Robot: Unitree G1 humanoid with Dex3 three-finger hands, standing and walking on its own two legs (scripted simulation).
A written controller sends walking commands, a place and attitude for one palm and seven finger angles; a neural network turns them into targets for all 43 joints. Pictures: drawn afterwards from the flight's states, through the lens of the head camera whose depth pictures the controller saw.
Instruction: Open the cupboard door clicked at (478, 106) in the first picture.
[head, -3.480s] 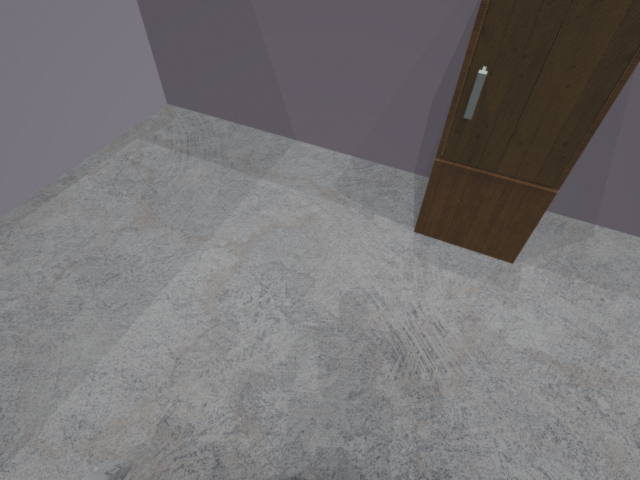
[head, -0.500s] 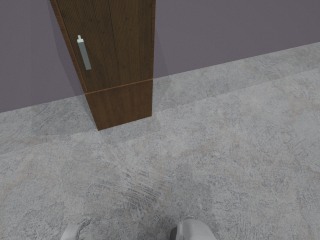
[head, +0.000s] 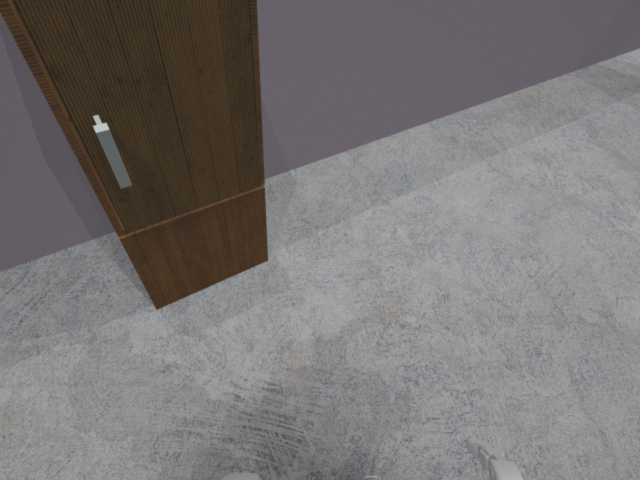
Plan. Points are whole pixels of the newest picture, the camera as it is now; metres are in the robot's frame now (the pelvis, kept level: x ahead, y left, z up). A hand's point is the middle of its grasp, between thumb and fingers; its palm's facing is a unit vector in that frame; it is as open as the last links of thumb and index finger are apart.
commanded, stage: walk to a spot facing it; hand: left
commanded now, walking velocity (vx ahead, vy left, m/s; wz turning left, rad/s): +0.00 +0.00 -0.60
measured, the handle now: (111, 151) +0.66 +0.49 -0.07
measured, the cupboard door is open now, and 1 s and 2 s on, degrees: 0 0 0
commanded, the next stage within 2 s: turn to face it in 1.46 s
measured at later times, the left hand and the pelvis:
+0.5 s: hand (208, 465) +0.15 +0.16 -0.15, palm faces -0.35 -0.91 -0.24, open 7.4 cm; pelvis -0.02 +0.01 +0.01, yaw -21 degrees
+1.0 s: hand (208, 477) +0.14 +0.16 -0.16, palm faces -0.50 -0.85 -0.19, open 7.4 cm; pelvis +0.00 +0.01 +0.02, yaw -37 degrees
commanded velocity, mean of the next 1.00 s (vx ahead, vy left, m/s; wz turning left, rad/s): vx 0.11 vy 0.00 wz -0.60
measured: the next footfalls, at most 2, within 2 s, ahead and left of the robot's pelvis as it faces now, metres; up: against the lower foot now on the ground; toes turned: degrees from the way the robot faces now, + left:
right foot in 0.52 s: -0.02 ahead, -0.11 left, +0.00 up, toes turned -28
left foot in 1.02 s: +0.11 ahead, +0.08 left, +0.00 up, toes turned -33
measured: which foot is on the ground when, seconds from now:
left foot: down 0.00-0.52, up 0.54-1.00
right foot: up 0.00-0.50, down 0.52-1.00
